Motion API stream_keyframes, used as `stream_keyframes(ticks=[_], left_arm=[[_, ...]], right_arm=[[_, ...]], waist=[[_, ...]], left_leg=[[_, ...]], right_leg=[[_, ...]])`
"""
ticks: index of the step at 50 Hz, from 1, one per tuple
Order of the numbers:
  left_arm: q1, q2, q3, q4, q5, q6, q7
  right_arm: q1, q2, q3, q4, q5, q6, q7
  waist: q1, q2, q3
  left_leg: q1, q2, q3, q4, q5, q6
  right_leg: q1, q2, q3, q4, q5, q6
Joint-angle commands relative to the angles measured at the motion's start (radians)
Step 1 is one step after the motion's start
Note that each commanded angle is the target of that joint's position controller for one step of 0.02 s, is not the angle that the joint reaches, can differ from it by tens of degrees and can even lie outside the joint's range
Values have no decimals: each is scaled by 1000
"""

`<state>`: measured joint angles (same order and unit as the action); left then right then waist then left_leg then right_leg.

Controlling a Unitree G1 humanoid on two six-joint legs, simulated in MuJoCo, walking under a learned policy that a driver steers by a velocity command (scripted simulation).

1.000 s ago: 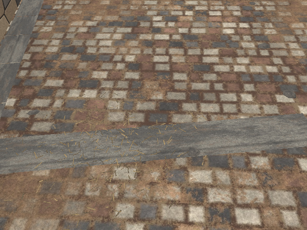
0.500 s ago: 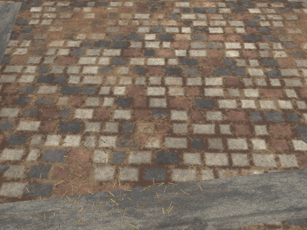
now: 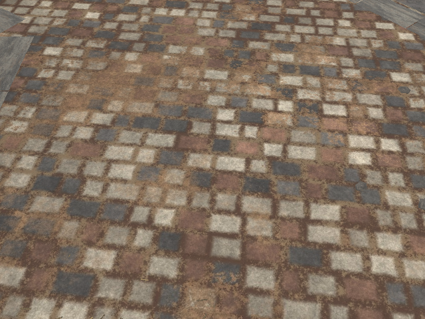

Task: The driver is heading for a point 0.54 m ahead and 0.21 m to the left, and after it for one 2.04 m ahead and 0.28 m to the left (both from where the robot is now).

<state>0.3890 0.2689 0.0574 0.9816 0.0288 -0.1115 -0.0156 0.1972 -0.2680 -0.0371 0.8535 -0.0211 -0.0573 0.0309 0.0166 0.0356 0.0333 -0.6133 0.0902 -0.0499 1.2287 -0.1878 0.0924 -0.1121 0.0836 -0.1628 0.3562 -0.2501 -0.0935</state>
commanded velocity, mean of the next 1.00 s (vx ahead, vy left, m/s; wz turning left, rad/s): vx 0.48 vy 0.00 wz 0.64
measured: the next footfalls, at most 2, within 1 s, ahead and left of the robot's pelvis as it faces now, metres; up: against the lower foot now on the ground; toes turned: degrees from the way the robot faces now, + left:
left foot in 0.20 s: +0.40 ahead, +0.06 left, +0.00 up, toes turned +7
right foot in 0.66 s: +0.57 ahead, -0.06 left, +0.00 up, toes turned +46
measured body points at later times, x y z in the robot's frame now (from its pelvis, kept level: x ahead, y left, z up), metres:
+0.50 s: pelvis +0.32 +0.00 +0.00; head +0.36 +0.04 +0.44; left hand +0.46 +0.33 -0.07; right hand +0.55 -0.22 -0.09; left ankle +0.36 +0.06 -0.74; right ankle +0.51 -0.15 -0.67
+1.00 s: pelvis +0.53 +0.08 +0.01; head +0.56 +0.07 +0.45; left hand +0.30 +0.25 -0.10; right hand +0.86 +0.07 -0.07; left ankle +0.51 +0.25 -0.71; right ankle +0.54 -0.08 -0.74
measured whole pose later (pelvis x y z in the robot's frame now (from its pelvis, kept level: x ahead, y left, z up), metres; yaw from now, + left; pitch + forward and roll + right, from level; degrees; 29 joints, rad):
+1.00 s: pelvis +0.53 +0.08 +0.01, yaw +38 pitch +4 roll +1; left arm 0.54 0.28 0.07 0.83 0.02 -0.04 -0.03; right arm 0.09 -0.29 -0.01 0.57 -0.04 -0.03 0.06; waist 0.15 0.04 -0.05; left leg -0.55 0.01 -0.04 0.67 -0.23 -0.03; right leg -0.09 0.01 0.15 0.32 -0.31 -0.02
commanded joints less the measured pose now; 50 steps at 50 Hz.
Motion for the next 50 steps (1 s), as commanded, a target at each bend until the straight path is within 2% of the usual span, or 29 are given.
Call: stream_keyframes(ticks=[1, 3, 4, 5, 7, 9, 10, 11, 12, 13, 14, 15, 18, 20, 22, 25, 28, 29, 32, 33, 34, 35, 36, 37, 38, 40, 44, 47, 50], left_arm=[[-78, 40, -6, -63, -15, -46, -2], [-79, 46, -10, -68, -28, -49, 6], [-121, 121, 5, -109, -25, -37, 47], [-113, 151, 9, -122, -28, -28, 72], [-101, 196, 20, -145, -38, -1, 105], [-184, 214, 32, -192, -33, 23, 111], [-238, 164, 23, -203, -43, 26, 88], [-213, 3, -16, -250, 0, 14, 49], [26, -3, -33, -282, -32, -4, 27], [-13, 117, -14, -290, -28, -12, 20], [-96, 152, 0, -317, -36, -6, 22], [-140, 158, 8, -315, -21, 11, 36], [-191, 144, 17, -355, -7, 54, 56], [-249, 88, 6, -384, 0, 55, 63], [-296, 68, 2, -402, -13, 62, 67], [-357, 81, 9, -411, -28, 68, 64], [-422, 86, 14, -420, -44, 62, 47], [-433, 95, 19, -425, -48, 52, 39], [-339, 123, 49, -394, -62, 14, 25], [-254, 143, 65, -373, -62, 7, 26], [-123, 182, 78, -363, -47, 6, 30], [-78, 248, 84, -360, -8, 4, 17], [-158, 230, 73, -361, 45, 31, 21], [-149, 185, 61, -355, 35, 45, 19], [-122, 172, 50, -339, 23, 49, 14], [-69, 163, 36, -298, 9, 39, 11], [-36, 160, 34, -269, -19, 36, -9], [24, 182, 47, -251, -11, 43, -8], [62, 209, 59, -224, -10, 57, -6]], right_arm=[[-11, 3, 11, -71, -3, 14, 15], [-80, 19, 24, -89, 5, 0, 28], [-95, 0, 9, -99, 78, -28, 21], [-99, -28, 2, -109, 78, -41, 29], [-34, -85, -29, -113, 54, -40, 44], [260, -195, -86, -53, 46, -16, 38], [359, -205, -94, -20, 51, -2, 16], [297, -213, -78, -32, 8, -2, 0], [189, -261, -74, -122, -63, -25, 3], [83, -257, -94, -206, -33, -13, 6], [8, -215, -85, -236, 9, -8, 4], [-37, -180, -73, -246, 42, -4, 2], [-46, -161, -73, -264, 39, 12, -17], [-8, -185, -85, -258, 42, 27, -44], [6, -207, -97, -265, 51, 60, -72], [-2, -203, -101, -294, 60, 96, -93], [-12, -181, -92, -331, 53, 102, -84], [-10, -180, -90, -336, 51, 98, -78], [-25, -151, -76, -347, 47, 83, -60], [-12, -121, -63, -345, 51, 77, -53], [33, -39, -37, -338, 45, 68, -49], [-10, -41, -28, -412, 63, 47, -43], [-125, -180, -60, -417, -51, 47, -18], [-147, -195, -69, -404, -59, 45, -3], [-103, -160, -57, -379, -57, 40, 9], [-44, -105, -37, -349, -53, 34, 29], [-114, -117, -19, -361, -48, 30, 31], [-233, -75, 9, -392, -21, 15, 38], [-242, -83, 10, -393, -7, 2, 24]], waist=[[-73, -72, 106], [-51, -66, 101], [-33, -129, 35], [-41, -122, -11], [-76, -154, -93], [-222, -161, -207], [-268, -13, -174], [-145, 304, -111], [-17, 287, -392], [-50, 70, -439], [-11, -82, -294], [21, -191, -215], [43, -113, -112], [25, -90, -146], [9, -34, -217], [-17, 45, -229], [-58, 107, -167], [-65, 133, -140], [-18, 141, -107], [22, 86, -131], [52, -30, -231], [37, -274, -163], [62, -222, -38], [52, -114, 13], [38, -69, 11], [24, -118, 6], [24, -186, 19], [77, -209, 30], [73, -218, 23]], left_leg=[[14, 0, 87, -170, 127, -26], [103, -55, 185, -436, 297, -29], [118, -72, 159, -489, 343, -37], [146, -111, 195, -554, 395, -40], [270, -177, 226, -611, 404, -27], [593, -196, 160, -611, 374, 28], [700, -116, 54, -733, 499, 78], [769, -35, -172, -646, 999, 126], [947, 216, -665, -730, 956, 374], [893, 210, -714, -833, 659, 386], [744, 167, -671, -886, 360, 359], [590, 117, -627, -930, 221, 305], [322, -4, -454, -919, 453, 240], [306, -68, -377, -865, 609, 200], [359, -92, -377, -826, 593, 144], [398, -110, -416, -807, 394, 68], [346, -104, -528, -890, -276, 94], [324, -99, -566, -893, -369, 105], [200, -102, -593, -800, -470, 95], [105, -140, -527, -667, -536, 57], [8, -218, -352, -391, -567, 12], [-277, -251, -227, -231, -449, 0], [-351, -197, -131, -124, -304, -30], [-337, -161, -127, -91, -218, -38], [-273, -151, -136, -92, -162, -50], [-173, -161, -132, -99, -67, -64], [-120, -86, 10, -263, 15, -107], [30, -99, 60, -507, -6, -135], [215, -141, 83, -677, -82, -123]], right_leg=[[-157, -217, 15, -201, 760, 19], [-157, -161, -83, -164, 786, 47], [-94, -161, -67, -102, 847, 77], [-33, -178, -72, -45, 933, 91], [31, -211, -65, 106, 1058, 121], [-63, -222, -31, 458, 1029, 134], [-185, -121, -32, 821, 417, 163], [-470, 36, 36, 1197, -438, 171], [-612, 66, 298, 1388, -430, 174], [-587, 14, 357, 1324, -338, 132], [-646, -14, 347, 1229, -276, 120], [-609, -55, 336, 1138, -230, 127], [-497, -80, 321, 903, -205, 164], [-472, -50, 296, 728, -129, 183], [-459, -19, 300, 597, -27, 200], [-460, 0, 326, 475, 62, 199], [-416, -12, 341, 332, 73, 180], [-374, -11, 342, 277, 56, 173], [-110, -37, 330, 103, 46, 134], [53, -107, 349, 45, 15, 100], [241, -297, 536, 36, -202, 26], [297, -441, 915, -132, -571, -72], [169, -479, 991, -194, -701, -80], [87, -441, 880, -164, -624, -61], [29, -375, 763, -151, -525, -31], [-62, -284, 629, -178, -406, -21], [-93, -225, 562, -219, -254, -75], [-129, -199, 523, -219, -130, -81], [-146, -219, 541, -182, -75, -92]])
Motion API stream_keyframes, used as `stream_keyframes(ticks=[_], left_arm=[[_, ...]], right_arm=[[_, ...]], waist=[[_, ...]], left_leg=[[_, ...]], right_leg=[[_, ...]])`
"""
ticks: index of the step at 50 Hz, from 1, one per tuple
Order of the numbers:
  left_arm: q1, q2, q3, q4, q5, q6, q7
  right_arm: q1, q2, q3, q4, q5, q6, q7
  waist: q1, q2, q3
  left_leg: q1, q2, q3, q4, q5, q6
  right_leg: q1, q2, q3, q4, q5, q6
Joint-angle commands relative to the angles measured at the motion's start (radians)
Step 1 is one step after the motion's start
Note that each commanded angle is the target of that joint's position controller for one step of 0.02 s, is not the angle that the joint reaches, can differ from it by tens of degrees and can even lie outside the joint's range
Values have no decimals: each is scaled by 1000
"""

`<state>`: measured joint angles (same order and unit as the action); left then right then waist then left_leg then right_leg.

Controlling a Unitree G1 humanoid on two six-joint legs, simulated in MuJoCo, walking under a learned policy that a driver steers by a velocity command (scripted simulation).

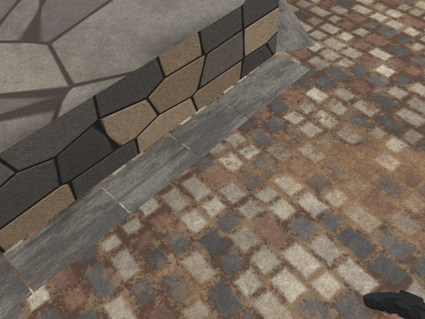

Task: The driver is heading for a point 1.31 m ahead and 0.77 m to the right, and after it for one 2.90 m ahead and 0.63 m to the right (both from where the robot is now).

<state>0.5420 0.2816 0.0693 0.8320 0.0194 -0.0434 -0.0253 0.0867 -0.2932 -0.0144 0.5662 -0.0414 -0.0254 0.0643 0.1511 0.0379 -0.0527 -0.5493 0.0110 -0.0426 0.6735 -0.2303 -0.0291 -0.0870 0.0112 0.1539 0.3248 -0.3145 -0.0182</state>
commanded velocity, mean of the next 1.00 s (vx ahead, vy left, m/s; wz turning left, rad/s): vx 0.97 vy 0.00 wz -0.83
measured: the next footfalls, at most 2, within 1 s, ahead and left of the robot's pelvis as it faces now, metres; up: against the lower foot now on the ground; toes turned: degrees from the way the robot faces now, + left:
left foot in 0.06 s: +0.14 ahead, +0.14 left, +0.00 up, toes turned -5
right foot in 0.50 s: +0.53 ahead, -0.16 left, +0.00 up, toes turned -27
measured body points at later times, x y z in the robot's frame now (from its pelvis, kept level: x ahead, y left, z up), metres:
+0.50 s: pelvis +0.38 -0.07 -0.06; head +0.41 -0.08 +0.39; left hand +0.70 +0.07 -0.11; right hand +0.23 -0.31 -0.18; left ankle +0.13 +0.15 -0.69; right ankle +0.50 -0.15 -0.75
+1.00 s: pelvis +0.80 -0.27 -0.03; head +0.82 -0.29 +0.42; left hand +1.08 -0.11 -0.13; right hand +0.72 -0.58 -0.10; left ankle +0.95 -0.23 -0.74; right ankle +0.59 -0.19 -0.64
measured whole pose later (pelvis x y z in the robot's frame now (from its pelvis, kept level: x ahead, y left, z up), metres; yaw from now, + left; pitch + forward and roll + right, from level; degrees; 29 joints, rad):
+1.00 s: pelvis +0.80 -0.27 -0.03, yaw -51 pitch +2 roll +1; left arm 0.32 0.39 0.07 0.78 0.02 -0.05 -0.02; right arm 0.14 -0.31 -0.02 0.63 -0.06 -0.07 -0.01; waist 0.04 -0.04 0.04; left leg -0.44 0.01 0.01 0.63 -0.22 -0.02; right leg -0.24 0.13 0.14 1.21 -0.35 -0.12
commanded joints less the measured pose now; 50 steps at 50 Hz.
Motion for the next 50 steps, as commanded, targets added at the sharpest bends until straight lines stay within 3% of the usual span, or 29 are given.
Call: stream_keyframes(ticks=[1, 3, 4, 5, 6, 7, 9, 12, 16, 19, 21, 23, 24, 25, 26, 27, 28, 29, 31, 33, 36, 39, 42, 44, 45, 46, 47, 48, 50], left_arm=[[-87, 192, 47, -65, -2, -10, 4], [-116, 172, 43, -60, -21, -28, 1], [-157, 122, 27, -98, -36, -47, 0], [-139, 43, 4, -153, -62, -52, 2], [-196, 101, 11, -139, -35, -30, 12], [-246, 104, 14, -138, -14, -21, 2], [-264, 82, 12, -127, 5, 0, -25], [-340, 45, 1, -163, 15, 32, -50], [-469, 43, -19, -239, 11, 39, -69], [-559, 35, -40, -266, 11, 35, -89], [-502, 61, -34, -250, 2, 35, -80], [-195, 138, 0, -176, -4, 32, -57], [15, 199, 32, -106, 2, 30, -36], [-35, 271, 71, -100, -26, 48, -10], [-155, 404, 83, -167, 16, 61, -9], [-117, 363, 87, -190, 2, 66, 1], [-126, 319, 76, -153, 0, 57, 14], [-147, 270, 63, -135, -2, 40, 21], [-227, 227, 41, -147, -2, 12, 29], [-220, 201, 28, -142, -10, -10, 20], [-220, 200, 31, -139, -11, -24, 15], [-183, 221, 45, -125, -23, -28, 7], [-167, 241, 54, -114, -27, -26, 16], [-196, 294, 64, -115, -14, -25, 18], [-253, 290, 61, -125, -9, -33, 12], [-264, 151, 23, -146, 2, -49, 15], [-139, 53, -12, -208, -46, -50, 7], [-168, 120, -17, -163, -12, -32, 17], [-285, 147, -13, -159, 21, -17, -5]], right_arm=[[-91, -67, -17, -95, 18, -37, -24], [154, -134, -48, -23, -5, -58, -62], [361, -218, -75, -7, -27, -61, -83], [411, -309, -97, 17, -38, -48, -91], [337, -224, -83, 16, -31, -46, -91], [286, -143, -59, 16, -25, -50, -86], [271, -82, -42, 47, -15, -55, -81], [303, -62, -39, 105, 12, -77, -73], [243, -62, -40, 150, 10, -101, -70], [254, -99, -45, 187, 14, -104, -77], [299, -174, -62, 201, 15, -97, -84], [244, -252, -85, 179, 3, -63, -92], [214, -248, -85, 161, 0, -53, -89], [207, -153, -67, 160, -1, -56, -70], [310, -85, -36, 38, 13, -75, -59], [191, -154, -39, 15, -1, -98, -59], [163, -142, -30, 9, 6, -108, -60], [145, -125, -20, 9, -7, -104, -65], [195, -107, -8, 32, -41, -61, -67], [170, -101, -6, 17, -40, -25, -66], [-35, -60, 15, -62, -20, -23, -50], [-103, -54, 21, -71, 8, -31, -41], [-99, -96, 8, -69, 14, -38, -49], [107, -177, -29, -13, 19, -43, -70], [324, -215, -51, 36, 18, -46, -89], [546, -279, -77, 74, -9, -52, -113], [416, -346, -88, 59, -34, -51, -103], [273, -244, -84, 33, -24, -44, -90], [232, -123, -58, 64, -16, -43, -74]], waist=[[-85, -213, 94], [-225, -121, -44], [-342, 16, -206], [-323, 262, -289], [-289, 122, -157], [-266, 48, -59], [-225, 54, 43], [-193, 94, 134], [-128, 78, 194], [-135, 9, 222], [-97, 42, 134], [72, 87, -54], [157, 44, -158], [93, -178, -115], [-75, -342, -250], [7, -112, -304], [-43, -55, -121], [-99, 29, -8], [-188, 44, 69], [-205, 18, 100], [-159, -16, 167], [-104, -65, 125], [-103, -78, 83], [-213, -65, -57], [-340, -49, -149], [-403, 104, -277], [-234, 467, -361], [-221, 262, -203], [-217, 4, -26]], left_leg=[[249, -67, 69, -177, -19, 11], [659, -20, 14, -245, 15, 56], [924, 224, -218, -276, -290, 102], [1032, 445, -639, -418, -632, 172], [878, 438, -643, -407, -611, 184], [778, 378, -491, -401, -468, 170], [653, 294, -275, -465, -248, 146], [602, 262, -97, -510, 14, 132], [500, 226, 140, -578, 264, 107], [422, 179, 297, -595, 608, 78], [526, 201, 308, -429, 1150, 67], [524, 244, 286, -7, 1371, 77], [378, 226, 270, 313, 1183, 72], [101, 21, 262, 738, 117, 37], [-264, -76, 115, 1072, -275, -5], [-321, -28, -52, 1042, -150, 12], [-335, 20, -53, 940, -121, 16], [-276, 73, -49, 804, -108, 14], [-137, 111, -47, 686, -151, -6], [-75, 129, -22, 545, -207, -34], [-1, 113, 30, 248, 65, -51], [107, 53, 41, 22, 302, -31], [200, 11, 17, -116, 279, -7], [433, -40, 23, -119, 94, 12], [673, 0, 14, -109, 29, 26], [894, 221, -204, -133, -339, 51], [974, 442, -843, -418, -606, 142], [833, 405, -856, -447, -718, 174], [605, 313, -530, -419, -423, 169]], right_leg=[[-181, -156, 233, -118, 69, -164], [-296, -71, 133, 197, 358, -123], [-468, -16, 45, 510, 180, -99], [-725, 63, -62, 768, -196, -81], [-801, -16, -68, 909, -108, -89], [-803, -50, -75, 921, -36, -87], [-781, -94, -91, 894, 12, -67], [-852, -122, -104, 921, 56, -53], [-817, -130, -139, 794, 203, -56], [-564, -63, -301, 531, 300, -116], [-408, 32, -371, 497, 258, -159], [-84, 99, -341, 497, 131, -203], [213, 114, -266, 408, 112, -231], [366, 24, -72, 321, 27, -249], [563, -253, 554, 125, -24, -441], [548, -258, 669, -1, -149, -446], [374, -250, 626, -60, -134, -400], [186, -206, 530, -68, -46, -358], [-80, -115, 364, -72, 74, -335], [-231, -67, 292, -97, 139, -346], [-357, 12, 222, -161, 183, -302], [-271, 14, 224, -135, 385, -245], [-115, -22, 270, -43, 561, -198], [-47, -11, 264, 225, 810, -151], [-148, 24, 228, 480, 778, -127], [-300, 82, 137, 839, 330, -125], [-565, 177, 28, 1054, -173, -93], [-666, 72, 3, 1105, -65, -107], [-633, -2, -32, 1010, 45, -93]])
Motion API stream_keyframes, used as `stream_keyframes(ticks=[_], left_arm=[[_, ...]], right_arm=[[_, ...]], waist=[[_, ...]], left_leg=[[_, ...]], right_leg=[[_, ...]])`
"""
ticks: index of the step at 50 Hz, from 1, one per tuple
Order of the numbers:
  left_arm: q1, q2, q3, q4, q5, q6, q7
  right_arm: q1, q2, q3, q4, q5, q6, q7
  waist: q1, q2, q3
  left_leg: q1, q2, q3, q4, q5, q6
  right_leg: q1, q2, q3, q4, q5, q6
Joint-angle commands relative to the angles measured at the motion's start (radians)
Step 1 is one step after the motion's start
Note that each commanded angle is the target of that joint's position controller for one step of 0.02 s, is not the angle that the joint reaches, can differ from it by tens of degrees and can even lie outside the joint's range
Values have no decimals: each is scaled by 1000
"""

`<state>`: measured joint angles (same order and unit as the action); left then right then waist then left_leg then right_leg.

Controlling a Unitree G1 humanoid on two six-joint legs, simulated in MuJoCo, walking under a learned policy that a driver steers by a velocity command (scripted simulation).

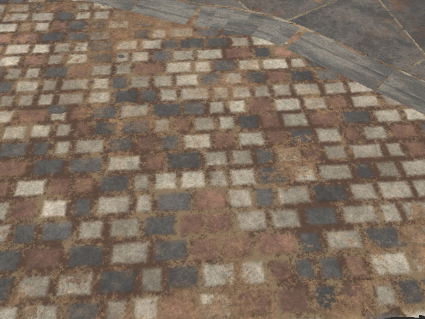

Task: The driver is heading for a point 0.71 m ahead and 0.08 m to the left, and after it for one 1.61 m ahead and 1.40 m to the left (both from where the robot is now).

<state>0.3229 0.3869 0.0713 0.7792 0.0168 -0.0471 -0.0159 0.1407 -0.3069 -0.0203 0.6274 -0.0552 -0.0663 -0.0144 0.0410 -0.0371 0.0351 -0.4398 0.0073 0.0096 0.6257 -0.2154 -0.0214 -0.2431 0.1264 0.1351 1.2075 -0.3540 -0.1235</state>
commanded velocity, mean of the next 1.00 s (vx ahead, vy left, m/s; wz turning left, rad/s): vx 1.00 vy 0.00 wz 0.28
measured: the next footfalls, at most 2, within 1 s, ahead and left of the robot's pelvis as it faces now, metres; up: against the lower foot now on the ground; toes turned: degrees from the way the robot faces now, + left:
right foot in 0.34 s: +0.51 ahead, -0.11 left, +0.00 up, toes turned -8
left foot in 0.80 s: +0.96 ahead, +0.01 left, +0.00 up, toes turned +13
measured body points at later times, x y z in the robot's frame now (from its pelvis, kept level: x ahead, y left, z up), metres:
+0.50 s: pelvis +0.47 -0.04 +0.01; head +0.49 -0.05 +0.46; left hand +0.60 +0.22 -0.10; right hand +0.47 -0.31 -0.12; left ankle +0.37 +0.12 -0.61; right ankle +0.47 -0.10 -0.72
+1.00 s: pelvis +0.95 -0.01 +0.01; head +0.97 -0.02 +0.46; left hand +1.10 +0.26 -0.05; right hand +1.02 -0.29 -0.13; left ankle +0.92 +0.00 -0.72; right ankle +1.07 -0.18 -0.64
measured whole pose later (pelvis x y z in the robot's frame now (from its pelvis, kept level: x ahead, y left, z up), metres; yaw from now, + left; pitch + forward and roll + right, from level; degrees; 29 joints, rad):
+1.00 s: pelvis +0.95 -0.01 +0.01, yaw +20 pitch +0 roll +1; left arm 0.06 0.21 -0.05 0.62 0.07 -0.08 0.00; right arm 0.46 -0.32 -0.07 0.88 -0.01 -0.03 0.01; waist -0.05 0.01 0.03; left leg -0.18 -0.23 -0.04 0.45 -0.26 0.19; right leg -0.66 -0.13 0.13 1.16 -0.31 0.06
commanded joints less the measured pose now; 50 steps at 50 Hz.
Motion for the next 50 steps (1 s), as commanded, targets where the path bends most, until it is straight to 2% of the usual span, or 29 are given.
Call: stream_keyframes(ticks=[1, 4, 7, 11, 13, 15, 17, 18, 19, 20, 21, 22, 23, 24, 27, 29, 32, 35, 37, 38, 39, 40, 41, 42, 43, 44, 45, 47, 50], left_arm=[[-118, 23, -19, -129, 33, -8, -27], [-151, -29, -42, -157, 32, 12, -46], [-281, -19, -55, -217, 32, 11, -54], [-410, -39, -80, -258, 18, -2, -83], [-429, -34, -83, -258, 19, -7, -76], [-343, 4, -68, -223, 36, -6, -52], [46, 75, -27, -104, 39, -4, -19], [168, 153, 0, -67, 55, -4, 3], [116, 208, 15, -93, 52, -2, 12], [79, 161, 19, -94, 32, -1, 13], [33, 103, 7, -68, 28, -13, 16], [8, 53, -1, -49, 31, -27, 12], [-23, 21, -9, -37, 31, -39, 12], [-24, 3, -15, -30, 25, -50, 14], [0, -39, -23, 13, -3, -79, 5], [15, -42, -24, 29, -1, -91, 0], [23, -39, -32, 40, -2, -99, 5], [80, 20, -27, 60, -9, -101, 33], [58, 86, -10, 44, 2, -77, 65], [9, 117, 1, 26, 11, -57, 73], [-70, 136, 8, -1, 22, -39, 75], [-108, 103, 9, 4, 23, -29, 54], [-98, -74, -41, -60, 48, -52, 37], [-25, -56, -55, -164, 11, -74, 31], [-90, -3, -61, -163, 28, -97, 26], [-118, 22, -55, -153, 28, -100, 21], [-133, 12, -58, -154, 45, -87, 23], [-124, -9, -69, -155, 63, -33, 22], [-269, -45, -88, -230, 47, -14, 5]], right_arm=[[204, -100, -46, 40, -2, -10, 5], [262, -69, -34, 120, 19, -41, 22], [273, -96, -38, 149, 27, -56, 29], [300, -129, -38, 182, 39, -64, 35], [341, -161, -42, 218, 39, -60, 35], [371, -207, -48, 243, 39, -47, 20], [326, -234, -49, 241, 41, -22, 3], [357, -133, -29, 215, 33, -19, 8], [440, -35, -10, 165, 66, -25, 22], [318, -139, -32, 146, 62, -25, 14], [253, -115, -28, 135, 64, -27, 16], [246, -81, -18, 148, 60, -22, 21], [248, -62, -17, 162, 47, -5, 31], [298, -41, -13, 180, 38, 15, 43], [202, -20, -19, 171, 32, 52, 62], [76, -1, -9, 116, 40, 50, 70], [-23, 12, 4, 82, 51, 37, 86], [-86, -6, 10, 59, 39, 28, 102], [61, -65, -8, 102, 39, 36, 98], [238, -111, -29, 150, 38, 40, 91], [477, -163, -58, 220, 36, 44, 74], [550, -204, -87, 247, 55, 48, 48], [458, -267, -102, 243, 58, 61, 34], [383, -330, -118, 187, 38, 68, 28], [320, -248, -110, 149, 34, 70, 18], [272, -179, -93, 157, 32, 66, 14], [247, -161, -85, 165, 38, 54, 14], [217, -141, -73, 159, 42, 19, 11], [203, -163, -82, 144, 48, -12, 19]], waist=[[-99, 73, -70], [-60, 118, 1], [-50, 101, 60], [-60, 72, 94], [-52, 92, 100], [2, 154, -3], [201, 170, -203], [188, 35, -316], [60, -205, -456], [101, -54, -379], [58, -1, -185], [17, 54, -73], [-25, 60, -34], [-58, 2, -32], [-69, 10, 53], [-61, -14, 103], [-57, 13, 98], [-58, 3, 77], [-147, -60, -36], [-243, -76, -122], [-359, -68, -203], [-379, 59, -182], [-222, 293, -119], [-155, 298, -342], [-157, 86, -229], [-97, -42, -72], [-49, -84, -1], [11, -96, 67], [-16, -25, 90]], left_leg=[[427, 273, -473, -380, -326, 150], [356, 241, -326, -433, -138, 151], [331, 227, -172, -512, 42, 164], [235, 185, 32, -643, 318, 143], [338, 208, 71, -597, 639, 145], [469, 222, 108, -394, 1095, 131], [359, 205, 124, 114, 1132, 110], [120, 126, 87, 504, 491, 110], [-181, -30, -25, 835, -232, 92], [-291, 2, -115, 874, -155, 116], [-320, 46, -98, 808, -69, 115], [-281, 84, -92, 735, -43, 112], [-223, 110, -103, 683, -32, 109], [-168, 122, -102, 659, -26, 98], [-256, 141, -84, 606, 38, 87], [-294, 130, -32, 495, 150, 87], [-228, 77, 82, 292, 317, 112], [-101, -15, 196, 92, 402, 158], [76, -98, 218, 73, 314, 182], [260, -130, 197, 87, 249, 204], [495, -113, 112, 76, 172, 254], [613, -59, 15, -15, 118, 311], [724, 49, -215, 109, 346, 368], [902, 225, -702, -177, -50, 567], [764, 256, -849, -398, -343, 513], [550, 233, -780, -441, -361, 454], [384, 187, -693, -441, -245, 424], [120, 101, -541, -456, -107, 402], [-55, -7, -382, -489, 51, 366]], right_leg=[[-464, -135, -3, 81, 78, 15], [-492, -147, 25, -5, 68, 32], [-559, -140, -1, -153, 181, 50], [-315, -126, -177, -466, 375, 28], [-256, -112, -225, -547, 353, -7], [-125, -40, -271, -566, 245, -39], [304, -33, -210, -627, 180, -80], [560, -263, 56, -625, -93, -87], [718, -525, 611, -800, -305, -132], [636, -498, 616, -889, -258, -121], [467, -465, 434, -905, -118, -114], [303, -430, 314, -939, 27, -99], [193, -374, 208, -974, 69, -59], [127, -372, 149, -1008, 94, -54], [100, -319, -41, -1094, 237, 8], [81, -280, -182, -1119, 477, 40], [97, -232, -347, -1116, 765, 88], [220, -262, -394, -1051, 1182, 125], [306, -297, -386, -836, 1496, 145], [276, -314, -373, -613, 1568, 145], [153, -325, -345, -291, 1496, 138], [-18, -179, -356, 164, 721, 130], [-417, -45, -273, 526, -165, 143], [-644, -53, -59, 611, -173, 151], [-683, -114, -14, 471, -68, 122], [-633, -164, -20, 338, 6, 121], [-563, -192, -28, 257, -1, 136], [-427, -244, -40, 98, -26, 179], [-283, -259, -109, -235, 156, 205]])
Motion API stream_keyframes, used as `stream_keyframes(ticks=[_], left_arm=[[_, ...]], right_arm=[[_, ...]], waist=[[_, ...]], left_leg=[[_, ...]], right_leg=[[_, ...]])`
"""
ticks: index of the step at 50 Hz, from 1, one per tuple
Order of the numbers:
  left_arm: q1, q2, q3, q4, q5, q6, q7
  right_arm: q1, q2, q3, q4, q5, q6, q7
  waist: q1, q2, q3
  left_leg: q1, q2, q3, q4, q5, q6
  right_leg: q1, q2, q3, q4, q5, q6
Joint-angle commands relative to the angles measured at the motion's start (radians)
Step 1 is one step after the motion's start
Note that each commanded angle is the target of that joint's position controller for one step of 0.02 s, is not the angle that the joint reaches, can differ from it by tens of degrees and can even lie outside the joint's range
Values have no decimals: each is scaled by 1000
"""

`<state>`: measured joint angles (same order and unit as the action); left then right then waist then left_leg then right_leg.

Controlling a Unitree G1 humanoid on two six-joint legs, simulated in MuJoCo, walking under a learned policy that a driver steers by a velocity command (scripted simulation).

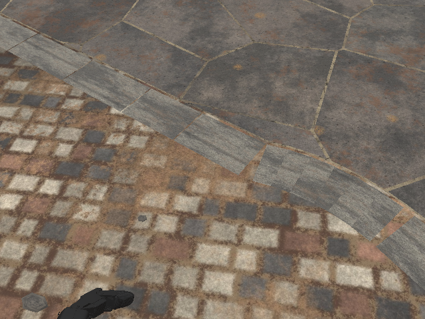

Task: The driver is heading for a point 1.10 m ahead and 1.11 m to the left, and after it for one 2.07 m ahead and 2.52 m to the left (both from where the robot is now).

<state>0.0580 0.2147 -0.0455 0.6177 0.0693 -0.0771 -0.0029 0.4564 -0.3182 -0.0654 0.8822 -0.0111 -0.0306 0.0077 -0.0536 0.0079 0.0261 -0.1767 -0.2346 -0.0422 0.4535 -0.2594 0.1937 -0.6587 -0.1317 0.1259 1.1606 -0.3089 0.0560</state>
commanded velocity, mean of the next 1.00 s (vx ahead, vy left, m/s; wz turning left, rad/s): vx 1.00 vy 0.00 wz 0.83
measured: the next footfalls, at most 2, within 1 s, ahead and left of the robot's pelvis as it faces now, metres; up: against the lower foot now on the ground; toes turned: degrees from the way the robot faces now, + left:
right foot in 0.20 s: +0.41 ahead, -0.19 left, +0.00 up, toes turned +14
left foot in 0.66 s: +0.71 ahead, +0.14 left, +0.00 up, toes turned +41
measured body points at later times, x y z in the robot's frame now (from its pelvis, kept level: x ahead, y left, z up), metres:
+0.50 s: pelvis +0.45 -0.04 +0.00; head +0.47 -0.03 +0.45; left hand +0.26 +0.20 -0.11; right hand +0.80 -0.14 -0.04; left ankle +0.53 +0.10 -0.65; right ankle +0.37 -0.20 -0.73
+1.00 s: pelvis +0.85 +0.21 +0.00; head +0.87 +0.23 +0.44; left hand +0.85 +0.53 -0.07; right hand +1.03 -0.01 -0.13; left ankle +0.68 +0.12 -0.73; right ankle +1.12 +0.26 -0.69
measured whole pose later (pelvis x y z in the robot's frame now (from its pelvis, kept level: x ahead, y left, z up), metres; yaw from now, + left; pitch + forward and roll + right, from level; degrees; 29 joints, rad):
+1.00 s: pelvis +0.85 +0.21 +0.00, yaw +48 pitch +2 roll +1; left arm 0.05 0.26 -0.01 0.61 0.03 -0.05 -0.04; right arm 0.47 -0.31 -0.05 0.85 0.00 -0.10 0.02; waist -0.10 -0.01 0.04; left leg 0.17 -0.16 -0.13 0.17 -0.36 0.15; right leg -0.69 -0.12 -0.01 0.60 0.10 -0.02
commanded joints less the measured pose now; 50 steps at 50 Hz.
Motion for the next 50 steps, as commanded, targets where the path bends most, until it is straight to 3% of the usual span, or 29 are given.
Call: stream_keyframes(ticks=[1, 3, 6, 8, 9, 10, 11, 12, 13, 14, 15, 18, 22, 25, 27, 29, 31, 32, 33, 34, 35, 36, 37, 39, 40, 43, 45, 47, 50], left_arm=[[-53, 111, 22, -86, -19, 15, -14], [-99, 101, 19, -99, -42, 12, -18], [-123, 140, 32, -114, -47, 3, -11], [6, 208, 62, -77, -47, -5, 6], [182, 248, 84, -36, -47, -11, 18], [414, 309, 113, 8, -31, -17, 39], [519, 391, 135, 26, 12, -17, 50], [395, 409, 147, 17, 1, -8, 38], [273, 283, 129, -10, -7, 0, 33], [239, 218, 114, 0, -14, 4, 28], [246, 193, 107, 23, -11, 5, 26], [328, 136, 93, 120, -38, -21, 12], [292, 156, 98, 147, -43, -50, -1], [334, 184, 103, 181, -40, -52, 4], [376, 214, 108, 197, -37, -46, 12], [408, 272, 122, 196, -39, -27, 30], [344, 329, 139, 170, -33, 7, 42], [296, 324, 140, 142, -29, 19, 35], [266, 259, 134, 128, -28, 21, 17], [337, 194, 110, -4, -36, 0, 9], [238, 230, 104, -33, -39, -27, 9], [219, 217, 94, -26, -45, -40, 9], [213, 206, 89, -17, -37, -35, 12], [268, 182, 79, 17, -2, 7, 7], [268, 168, 76, 19, 3, 25, 1], [87, 115, 52, -50, -12, 28, -19], [3, 95, 43, -67, -30, 20, -33], [-38, 107, 48, -64, -48, 17, -39], [-67, 147, 66, -67, -41, 15, -28]], right_arm=[[-108, -152, -41, -114, 6, -50, 0], [-79, -166, -53, -114, 16, -50, 11], [-42, -181, -66, -114, 14, -42, 9], [-60, -214, -74, -124, 2, -40, 2], [-103, -242, -78, -131, -1, -43, 5], [-153, -190, -63, -155, -3, -56, 7], [-144, -17, -19, -208, 17, -65, 3], [-66, -31, 1, -250, 33, -56, 3], [-148, -98, -6, -216, 5, -34, -3], [-205, -109, -8, -220, -12, -24, 10], [-243, -102, -9, -222, -20, -13, 26], [-309, -32, 13, -279, -28, 26, 61], [-418, -28, 32, -355, -24, 38, 77], [-528, -33, 43, -381, -22, 38, 94], [-565, -23, 50, -380, -20, 34, 100], [-499, -48, 41, -353, -20, 30, 89], [-205, -115, 6, -268, -16, 25, 67], [15, -161, -26, -191, -14, 17, 45], [-7, -216, -66, -174, 24, 31, 15], [-117, -341, -80, -235, -21, 51, 16], [-51, -297, -79, -258, -24, 57, 0], [-73, -236, -67, -218, -18, 44, -12], [-99, -184, -51, -193, -15, 23, -18], [-166, -127, -23, -191, -15, -18, -29], [-156, -103, -12, -180, -8, -34, -24], [-118, -105, -12, -144, -1, -65, -7], [-95, -107, -16, -132, 11, -77, 5], [-50, -124, -19, -110, 24, -88, 12], [-8, -165, -23, -75, 13, -85, 2]], waist=[[55, -47, 93], [4, -6, 52], [-29, 41, 11], [35, 44, -85], [148, 22, -183], [260, -13, -299], [243, -289, -393], [127, -457, -431], [130, -232, -254], [127, -111, -148], [118, -57, -96], [82, -110, -12], [36, -103, 36], [54, -51, 112], [59, -47, 113], [8, -102, 39], [-149, -138, -108], [-232, -103, -194], [-184, 103, -169], [-30, 242, -279], [-102, 37, -341], [-50, -45, -158], [15, -106, -48], [104, -114, 12], [116, -102, 20], [74, -40, 93], [36, -21, 96], [2, -13, 82], [-9, 14, 45]], left_leg=[[-319, 204, -300, -310, 128, 122], [-241, 194, -293, -284, 253, 76], [-52, 232, -341, -193, 400, 32], [42, 239, -357, -2, 618, -12], [10, 209, -327, 211, 664, -37], [-144, 171, -281, 505, 520, -55], [-439, 67, -172, 824, -228, -68], [-603, 109, -113, 974, -232, -64], [-654, 195, -77, 995, -111, -65], [-638, 234, -49, 940, -45, -77], [-612, 265, -42, 906, -28, -88], [-631, 323, -33, 876, -5, -102], [-618, 327, 19, 736, 174, -107], [-560, 299, 131, 495, 251, -78], [-448, 237, 223, 364, 246, -35], [-326, 163, 264, 325, 174, -4], [-14, 113, 223, 314, 78, 43], [274, 111, 143, 226, 57, 81], [450, 194, -34, 152, -7, 103], [681, 450, -602, 33, 29, 303], [663, 500, -748, -129, -110, 317], [472, 499, -694, -205, -112, 269], [280, 457, -594, -215, -28, 219], [19, 372, -424, -224, 99, 174], [-59, 344, -380, -241, 111, 166], [-164, 268, -246, -321, 191, 130], [-179, 235, -177, -348, 285, 85], [-96, 277, -178, -388, 396, 62], [158, 324, -155, -285, 767, 21]], right_leg=[[180, 9, -110, -299, 222, 21], [249, 54, -130, -459, 390, 7], [281, 94, -112, -606, 386, -13], [433, 143, -103, -643, 238, -30], [627, 143, -113, -645, 165, -41], [888, 21, -14, -601, -20, -67], [1110, -271, 409, -735, -423, -110], [1081, -364, 839, -922, -560, -184], [931, -304, 670, -921, -608, -183], [802, -252, 462, -901, -411, -169], [720, -206, 316, -902, -226, -150], [624, -154, 62, -936, 71, -114], [550, -119, -189, -1009, 344, -98], [568, -76, -333, -1056, 496, -75], [618, -63, -404, -1012, 856, -48], [712, -93, -414, -849, 1296, -38], [670, -143, -385, -472, 1455, -57], [502, -134, -366, -153, 1266, -71], [218, 68, -363, 243, 247, -50], [-175, 166, -230, 564, -193, 1], [-249, 124, -59, 542, -112, -13], [-248, 66, -53, 414, -58, -25], [-171, 20, -60, 284, -39, -27], [-7, -21, -63, 158, -69, -12], [35, -35, -70, 88, -91, -2], [51, -49, -126, -204, 116, -5], [156, -19, -152, -406, 353, -34], [226, 19, -172, -514, 514, -66], [223, 91, -201, -609, 423, -118]])
Over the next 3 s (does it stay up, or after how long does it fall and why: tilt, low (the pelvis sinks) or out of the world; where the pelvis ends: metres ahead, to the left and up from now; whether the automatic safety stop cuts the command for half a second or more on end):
stays up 1.62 1.87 0.00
